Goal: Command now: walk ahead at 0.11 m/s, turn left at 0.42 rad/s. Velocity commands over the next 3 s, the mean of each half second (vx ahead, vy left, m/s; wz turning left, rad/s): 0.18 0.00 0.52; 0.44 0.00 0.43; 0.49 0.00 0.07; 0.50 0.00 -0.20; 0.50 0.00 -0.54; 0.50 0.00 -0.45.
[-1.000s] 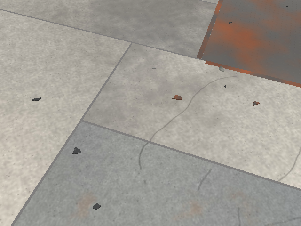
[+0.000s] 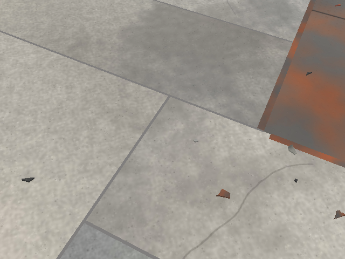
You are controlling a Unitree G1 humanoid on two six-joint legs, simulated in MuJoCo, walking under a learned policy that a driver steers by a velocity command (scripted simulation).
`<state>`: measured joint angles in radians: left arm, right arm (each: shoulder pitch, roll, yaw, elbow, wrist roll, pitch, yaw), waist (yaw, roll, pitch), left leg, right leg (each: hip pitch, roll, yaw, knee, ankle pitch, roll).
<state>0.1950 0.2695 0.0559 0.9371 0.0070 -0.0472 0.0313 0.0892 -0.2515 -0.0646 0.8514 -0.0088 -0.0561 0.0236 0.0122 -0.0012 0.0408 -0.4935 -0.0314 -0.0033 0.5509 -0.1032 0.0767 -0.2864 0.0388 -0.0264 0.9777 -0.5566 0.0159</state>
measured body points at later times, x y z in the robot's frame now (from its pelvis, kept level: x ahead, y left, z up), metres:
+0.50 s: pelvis +0.08 -0.03 +0.02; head +0.09 -0.05 +0.47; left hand +0.06 +0.28 -0.08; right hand +0.31 -0.25 -0.09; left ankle +0.10 +0.11 -0.67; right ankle +0.09 -0.15 -0.72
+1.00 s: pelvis +0.24 +0.14 +0.01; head +0.26 +0.16 +0.46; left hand +0.13 +0.40 -0.12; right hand +0.50 -0.01 -0.09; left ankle +0.22 +0.23 -0.72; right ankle +0.24 -0.06 -0.62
